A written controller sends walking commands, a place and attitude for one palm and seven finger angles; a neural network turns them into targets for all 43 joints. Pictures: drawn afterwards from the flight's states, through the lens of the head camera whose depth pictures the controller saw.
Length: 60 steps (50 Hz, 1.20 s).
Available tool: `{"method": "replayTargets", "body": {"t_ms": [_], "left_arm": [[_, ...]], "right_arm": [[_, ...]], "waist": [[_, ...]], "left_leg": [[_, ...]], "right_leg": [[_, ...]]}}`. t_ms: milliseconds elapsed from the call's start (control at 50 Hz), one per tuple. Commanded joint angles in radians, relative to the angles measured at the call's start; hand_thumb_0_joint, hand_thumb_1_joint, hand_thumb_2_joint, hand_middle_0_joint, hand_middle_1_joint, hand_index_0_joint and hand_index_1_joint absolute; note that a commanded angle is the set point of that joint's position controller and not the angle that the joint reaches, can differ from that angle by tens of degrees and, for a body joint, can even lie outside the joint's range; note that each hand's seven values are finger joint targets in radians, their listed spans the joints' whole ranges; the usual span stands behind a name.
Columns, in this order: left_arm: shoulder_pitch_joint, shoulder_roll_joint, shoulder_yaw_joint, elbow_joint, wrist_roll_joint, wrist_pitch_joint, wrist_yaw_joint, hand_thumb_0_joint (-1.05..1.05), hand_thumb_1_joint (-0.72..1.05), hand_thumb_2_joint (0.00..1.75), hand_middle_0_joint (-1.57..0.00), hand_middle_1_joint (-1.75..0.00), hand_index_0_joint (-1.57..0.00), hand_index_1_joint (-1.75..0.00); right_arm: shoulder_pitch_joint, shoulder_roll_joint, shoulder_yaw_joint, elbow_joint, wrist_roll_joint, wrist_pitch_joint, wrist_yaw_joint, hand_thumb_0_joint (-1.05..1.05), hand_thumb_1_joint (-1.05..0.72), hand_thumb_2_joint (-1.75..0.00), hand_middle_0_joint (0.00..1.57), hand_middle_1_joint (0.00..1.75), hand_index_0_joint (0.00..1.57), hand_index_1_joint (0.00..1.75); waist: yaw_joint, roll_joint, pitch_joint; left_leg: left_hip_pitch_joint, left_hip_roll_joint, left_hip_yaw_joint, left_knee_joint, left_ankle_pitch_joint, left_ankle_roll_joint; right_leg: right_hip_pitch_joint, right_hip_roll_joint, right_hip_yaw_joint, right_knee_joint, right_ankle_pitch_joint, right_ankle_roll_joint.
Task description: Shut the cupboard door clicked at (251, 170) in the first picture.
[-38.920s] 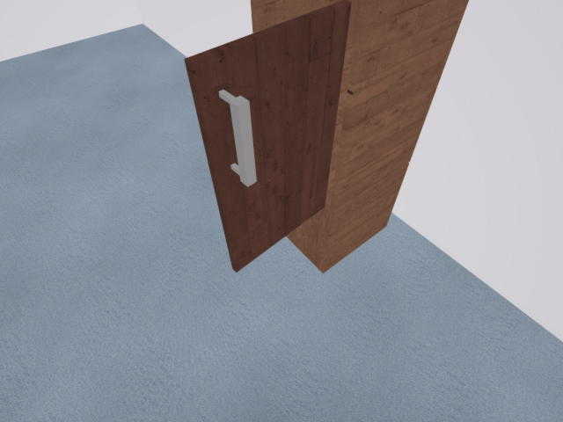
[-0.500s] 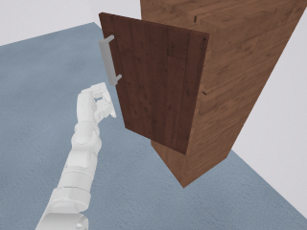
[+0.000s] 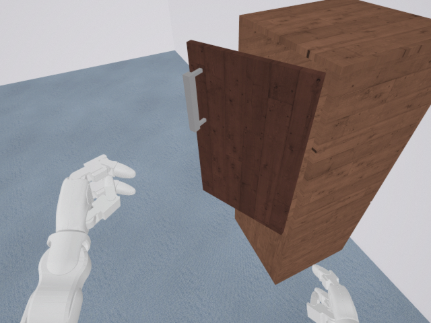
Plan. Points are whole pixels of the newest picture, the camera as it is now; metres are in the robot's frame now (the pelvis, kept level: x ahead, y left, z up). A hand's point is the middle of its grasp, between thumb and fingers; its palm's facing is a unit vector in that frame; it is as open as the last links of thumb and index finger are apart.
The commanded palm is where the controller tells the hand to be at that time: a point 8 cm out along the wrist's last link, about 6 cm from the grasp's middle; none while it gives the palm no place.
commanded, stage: draw the hand back to the body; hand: left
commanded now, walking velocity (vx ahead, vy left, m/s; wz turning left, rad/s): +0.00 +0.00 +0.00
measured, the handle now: (196, 100) +0.66 +0.14 +0.10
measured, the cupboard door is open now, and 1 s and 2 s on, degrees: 28 28 28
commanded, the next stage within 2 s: step back with the hand held close in 0.70 s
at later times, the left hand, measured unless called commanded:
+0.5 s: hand (47, 225) +0.20 +0.27 +0.16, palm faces +0.51 -0.77 -0.40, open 7.1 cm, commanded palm +0.15 +0.30 +0.17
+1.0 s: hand (53, 216) +0.21 +0.27 +0.16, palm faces +0.44 -0.78 -0.45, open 7.4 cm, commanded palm +0.15 +0.31 +0.17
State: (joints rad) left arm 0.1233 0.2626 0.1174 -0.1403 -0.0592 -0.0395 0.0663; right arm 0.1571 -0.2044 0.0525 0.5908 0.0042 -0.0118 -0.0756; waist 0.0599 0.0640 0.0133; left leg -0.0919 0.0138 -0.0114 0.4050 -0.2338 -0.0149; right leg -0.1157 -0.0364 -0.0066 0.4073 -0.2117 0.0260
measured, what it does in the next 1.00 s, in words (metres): stands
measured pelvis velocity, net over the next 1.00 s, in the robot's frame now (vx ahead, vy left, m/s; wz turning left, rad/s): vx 0.01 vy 0.01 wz -0.01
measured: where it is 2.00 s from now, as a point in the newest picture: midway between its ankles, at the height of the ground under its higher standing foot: outside the picture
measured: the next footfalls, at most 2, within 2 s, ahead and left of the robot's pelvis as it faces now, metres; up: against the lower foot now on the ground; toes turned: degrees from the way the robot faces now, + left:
none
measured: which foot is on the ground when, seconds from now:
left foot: down 0.00-1.00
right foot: down 0.00-1.00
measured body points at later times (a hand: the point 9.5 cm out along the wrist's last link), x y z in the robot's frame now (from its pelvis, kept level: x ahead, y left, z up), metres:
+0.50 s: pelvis +0.02 +0.00 +0.00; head -0.01 -0.03 +0.45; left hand +0.17 +0.31 +0.18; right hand +0.20 -0.23 -0.09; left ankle +0.00 +0.13 -0.74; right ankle +0.01 -0.14 -0.74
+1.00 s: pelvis +0.01 +0.01 +0.00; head +0.01 -0.02 +0.45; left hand +0.18 +0.31 +0.18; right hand +0.19 -0.23 -0.10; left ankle +0.00 +0.13 -0.74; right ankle +0.01 -0.14 -0.74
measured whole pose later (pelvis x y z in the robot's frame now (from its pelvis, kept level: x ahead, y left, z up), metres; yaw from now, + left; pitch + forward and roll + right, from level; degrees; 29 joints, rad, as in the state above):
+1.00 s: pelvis +0.01 +0.01 +0.00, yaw +0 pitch +0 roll -1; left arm 0.48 0.35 0.39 -0.37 -0.06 -0.14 0.11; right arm 0.18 -0.24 -0.01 0.61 0.00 -0.02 -0.08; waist 0.03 0.08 -0.01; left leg -0.19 0.02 -0.01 0.48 -0.28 -0.01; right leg -0.19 -0.03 0.00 0.42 -0.23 0.04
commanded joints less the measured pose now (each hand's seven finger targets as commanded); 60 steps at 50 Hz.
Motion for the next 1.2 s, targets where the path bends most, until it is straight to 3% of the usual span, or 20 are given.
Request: {"method": "replayTargets", "body": {"t_ms": [0,140,220,260,300,320,400,540,620,740,780,800,820,840,900,960,1000,1060,1100,1180], "left_arm": [[-0.141,0.172,0.137,-0.293,-0.003,-0.074,0.015,0.0,0.9,0.9,-0.61,-0.75,-0.61,-0.75],[0.071,0.237,0.268,-0.368,-0.01,-0.087,0.025,0.0,0.9,0.9,-0.42,-0.54,-0.42,-0.54],[0.17,0.263,0.325,-0.421,-0.011,-0.098,0.032,0.0,0.9,0.9,-0.31,-0.42,-0.31,-0.42],[0.234,0.291,0.37,-0.416,-0.015,-0.098,0.037,0.0,0.9,0.9,-0.25,-0.36,-0.25,-0.36],[0.262,0.288,0.385,-0.437,-0.015,-0.104,0.042,0.0,0.9,0.9,-0.2,-0.3,-0.2,-0.3],[0.236,0.26,0.351,-0.442,-0.011,-0.105,0.04,0.0,0.9,0.9,-0.2,-0.3,-0.2,-0.3],[0.182,0.239,0.314,-0.417,-0.003,-0.101,0.046,0.0,0.9,0.9,-0.2,-0.3,-0.2,-0.3],[0.203,0.272,0.354,-0.437,-0.004,-0.104,0.052,0.0,0.9,0.9,-0.2,-0.3,-0.2,-0.3],[0.216,0.273,0.363,-0.454,-0.004,-0.103,0.049,0.0,0.9,0.9,-0.2,-0.3,-0.2,-0.3],[0.23,0.257,0.356,-0.415,-0.01,-0.09,0.042,0.0,0.9,0.9,-0.2,-0.3,-0.2,-0.3],[0.223,0.255,0.35,-0.425,-0.009,-0.09,0.039,0.0,0.9,0.9,-0.2,-0.3,-0.2,-0.3],[0.218,0.263,0.358,-0.429,-0.011,-0.091,0.041,0.0,0.9,0.9,-0.2,-0.3,-0.2,-0.3],[0.094,0.367,0.451,-0.489,-0.003,-0.138,0.054,0.0,0.9,0.9,-0.2,-0.3,-0.2,-0.3],[0.213,0.31,0.411,-0.397,-0.006,-0.145,0.052,0.0,0.9,0.9,-0.2,-0.3,-0.2,-0.3],[0.301,0.283,0.383,-0.411,0.001,-0.165,0.052,0.0,0.9,0.9,-0.2,-0.3,-0.2,-0.3],[0.331,0.312,0.407,-0.447,0.0,-0.172,0.061,0.0,0.9,0.9,-0.2,-0.3,-0.2,-0.3],[0.353,0.315,0.414,-0.472,-0.002,-0.174,0.066,0.0,0.9,0.9,-0.2,-0.3,-0.2,-0.3],[0.384,0.354,0.451,-0.503,-0.005,-0.174,0.073,0.0,0.9,0.9,-0.2,-0.3,-0.2,-0.3],[0.399,0.338,0.442,-0.51,-0.006,-0.175,0.076,0.0,0.9,0.9,-0.2,-0.3,-0.2,-0.3],[0.412,0.331,0.44,-0.507,-0.003,-0.186,0.083,0.0,0.9,0.9,-0.2,-0.3,-0.2,-0.3]], "right_arm": [[-0.118,-0.098,-0.042,-0.147,-0.002,-0.055,-0.012,0.0,-0.9,-0.9,0.2,0.3,0.2,0.3],[-0.116,-0.099,-0.059,-0.139,-0.003,-0.073,-0.013,0.0,-0.9,-0.9,0.2,0.3,0.2,0.3],[-0.11,-0.099,-0.067,-0.136,0.0,-0.093,-0.012,0.0,-0.9,-0.9,0.2,0.3,0.2,0.3],[-0.105,-0.105,-0.072,-0.131,0.0,-0.107,-0.015,0.0,-0.9,-0.9,0.2,0.3,0.2,0.3],[-0.1,-0.102,-0.075,-0.132,0.004,-0.114,-0.018,0.0,-0.9,-0.9,0.2,0.3,0.2,0.3],[-0.098,-0.104,-0.074,-0.128,0.002,-0.12,-0.018,0.0,-0.9,-0.9,0.2,0.3,0.2,0.3],[-0.084,-0.117,-0.081,-0.115,0.001,-0.138,-0.027,0.0,-0.9,-0.9,0.2,0.3,0.2,0.3],[-0.09,-0.107,-0.076,-0.117,-0.004,-0.145,-0.027,0.0,-0.9,-0.9,0.2,0.3,0.2,0.3],[-0.092,-0.1,-0.07,-0.117,-0.004,-0.144,-0.021,0.0,-0.9,-0.9,0.2,0.3,0.2,0.3],[-0.091,-0.099,-0.071,-0.124,-0.003,-0.133,-0.021,0.0,-0.9,-0.9,0.2,0.3,0.2,0.3],[-0.092,-0.102,-0.072,-0.125,-0.002,-0.131,-0.019,0.0,-0.9,-0.9,0.2,0.3,0.2,0.3],[-0.091,-0.103,-0.073,-0.126,-0.004,-0.132,-0.021,0.0,-0.9,-0.9,0.2,0.3,0.2,0.3],[-0.092,-0.133,-0.079,-0.154,0.006,-0.112,-0.014,0.0,-0.9,-0.9,0.2,0.3,0.2,0.3],[-0.089,-0.121,-0.08,-0.135,0.002,-0.1,-0.017,0.0,-0.9,-0.9,0.2,0.3,0.2,0.3],[-0.084,-0.128,-0.095,-0.143,-0.001,-0.064,-0.013,0.0,-0.9,-0.9,0.2,0.3,0.2,0.3],[-0.088,-0.135,-0.106,-0.159,-0.001,-0.036,-0.017,0.0,-0.9,-0.9,0.2,0.3,0.2,0.3],[-0.082,-0.133,-0.11,-0.178,0.004,-0.018,-0.019,0.0,-0.9,-0.9,0.2,0.3,0.2,0.3],[-0.087,-0.139,-0.113,-0.197,0.004,-0.003,-0.026,0.0,-0.9,-0.9,0.2,0.3,0.2,0.3],[-0.081,-0.136,-0.111,-0.212,0.006,0.005,-0.027,0.0,-0.9,-0.9,0.2,0.3,0.2,0.3],[-0.071,-0.138,-0.11,-0.216,0.008,0.002,-0.027,0.0,-0.9,-0.9,0.2,0.3,0.2,0.3]], "waist": [[-0.02,-0.027,-0.119],[0.002,-0.044,-0.117],[0.008,0.002,-0.1],[0.016,-0.021,-0.084],[0.015,0.0,-0.069],[0.006,0.009,-0.065],[-0.008,-0.034,-0.043],[0.011,-0.022,-0.087],[0.014,0.037,-0.082],[0.009,-0.02,-0.051],[0.008,-0.002,-0.057],[0.009,-0.021,-0.069],[-0.03,-0.007,-0.037],[-0.035,-0.077,-0.051],[-0.043,-0.068,-0.121],[-0.045,-0.031,-0.17],[-0.047,-0.038,-0.206],[-0.04,-0.017,-0.224],[-0.041,-0.013,-0.214],[-0.045,0.002,-0.17]], "left_leg": [[-0.002,-0.018,0.033,-0.08,0.133,0.029],[-0.022,-0.015,0.04,-0.062,0.18,0.03],[-0.03,-0.014,0.046,-0.052,0.196,0.027],[-0.038,-0.011,0.042,-0.05,0.199,0.029],[-0.044,-0.009,0.047,-0.049,0.197,0.027],[-0.038,-0.012,0.048,-0.049,0.187,0.028],[-0.024,-0.012,0.049,-0.046,0.159,0.038],[-0.026,-0.016,0.048,-0.039,0.189,0.036],[-0.032,-0.014,0.047,-0.042,0.214,0.026],[-0.037,-0.007,0.051,-0.046,0.201,0.029],[-0.035,-0.007,0.051,-0.048,0.192,0.029],[-0.033,-0.009,0.049,-0.047,0.197,0.031],[-0.108,0.008,0.04,0.007,0.121,0.048],[-0.098,0.002,0.028,0.037,0.11,0.051],[-0.089,0.01,0.025,0.057,0.204,0.041],[-0.089,0.027,0.018,0.046,0.333,0.035],[-0.084,0.038,0.021,0.045,0.41,0.032],[-0.105,0.049,0.007,0.029,0.458,0.031],[-0.151,0.062,0.0,0.015,0.438,0.034],[-0.268,0.069,-0.016,-0.02,0.231,0.048]], "right_leg": [[0.048,0.038,-0.042,-0.062,0.116,-0.035],[0.064,0.033,-0.044,-0.046,0.153,-0.029],[0.054,0.029,-0.044,-0.039,0.159,-0.027],[0.048,0.031,-0.045,-0.045,0.16,-0.025],[0.039,0.031,-0.045,-0.037,0.149,-0.026],[0.023,0.03,-0.044,-0.039,0.139,-0.025],[-0.014,0.03,-0.045,-0.045,0.106,-0.02],[0.028,0.027,-0.04,-0.031,0.147,-0.024],[0.042,0.028,-0.041,-0.028,0.17,-0.029],[0.019,0.032,-0.043,-0.036,0.157,-0.023],[0.024,0.029,-0.039,-0.04,0.147,-0.024],[0.03,0.029,-0.043,-0.038,0.155,-0.023],[-0.032,-0.02,0.043,-0.092,0.192,-0.033],[-0.052,-0.046,0.056,-0.103,0.196,-0.04],[-0.031,-0.065,0.046,-0.05,0.326,-0.047],[-0.005,-0.053,0.019,0.007,0.421,-0.034],[0.015,-0.04,0.009,0.046,0.479,-0.025],[0.026,-0.025,0.002,0.081,0.495,-0.016],[0.041,-0.016,0.001,0.108,0.465,-0.012],[0.039,-0.014,0.016,0.11,0.333,-0.008]]}}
